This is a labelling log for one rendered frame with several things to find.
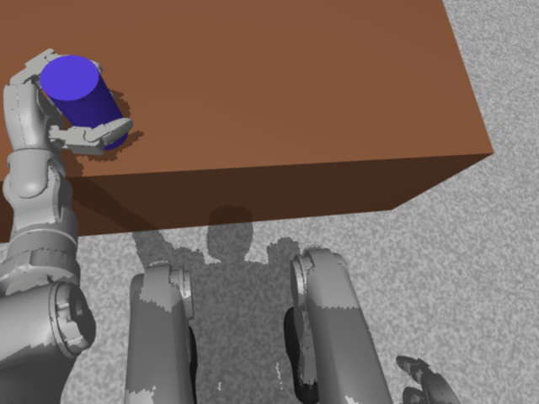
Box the right robot foot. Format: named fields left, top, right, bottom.
left=284, top=306, right=319, bottom=404

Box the right robot hand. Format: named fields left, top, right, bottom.
left=396, top=356, right=461, bottom=404

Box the left robot hand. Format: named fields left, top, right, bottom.
left=3, top=49, right=133, bottom=157

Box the can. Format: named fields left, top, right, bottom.
left=40, top=56, right=128, bottom=151

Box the left robot arm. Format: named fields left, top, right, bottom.
left=0, top=148, right=96, bottom=404

